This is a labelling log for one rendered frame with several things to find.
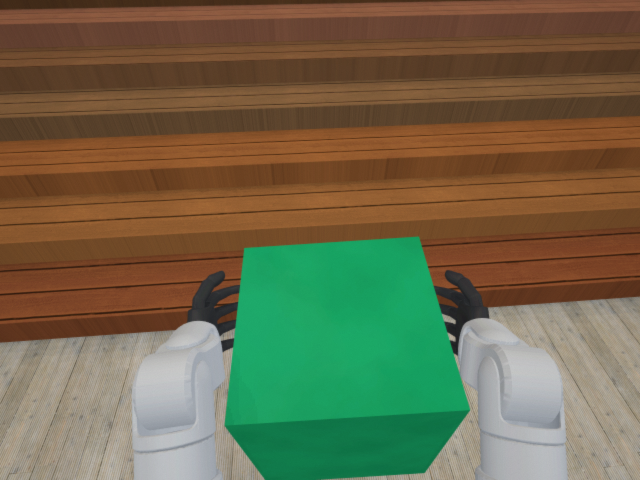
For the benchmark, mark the right robot hand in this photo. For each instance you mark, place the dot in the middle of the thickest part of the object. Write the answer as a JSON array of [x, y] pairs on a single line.
[[470, 305]]

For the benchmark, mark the left robot hand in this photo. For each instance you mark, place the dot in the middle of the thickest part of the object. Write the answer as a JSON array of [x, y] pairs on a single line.
[[204, 301]]

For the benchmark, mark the robot right forearm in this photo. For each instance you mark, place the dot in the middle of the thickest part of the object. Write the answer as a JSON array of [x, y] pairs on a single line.
[[520, 404]]

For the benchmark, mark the robot left forearm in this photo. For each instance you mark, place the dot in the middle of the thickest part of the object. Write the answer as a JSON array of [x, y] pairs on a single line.
[[173, 414]]

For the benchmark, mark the carton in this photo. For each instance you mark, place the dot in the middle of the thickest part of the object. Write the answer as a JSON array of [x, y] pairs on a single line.
[[342, 366]]

